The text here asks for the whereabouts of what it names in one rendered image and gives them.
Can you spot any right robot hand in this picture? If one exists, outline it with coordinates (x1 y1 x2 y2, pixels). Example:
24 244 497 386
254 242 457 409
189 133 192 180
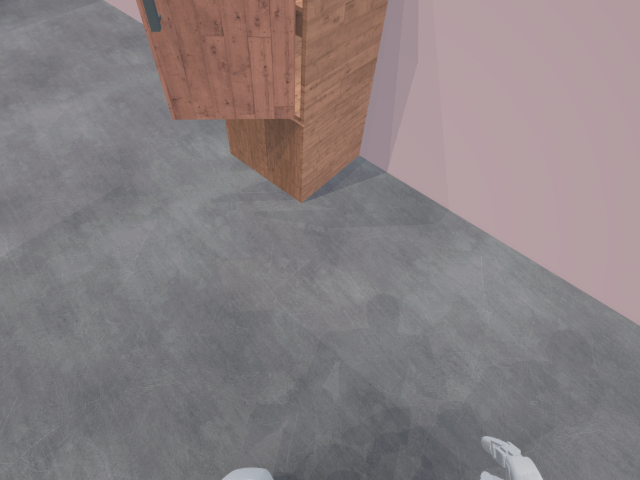
480 436 543 480

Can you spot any cupboard door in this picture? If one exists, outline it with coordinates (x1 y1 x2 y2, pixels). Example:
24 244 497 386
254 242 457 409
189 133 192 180
136 0 296 120

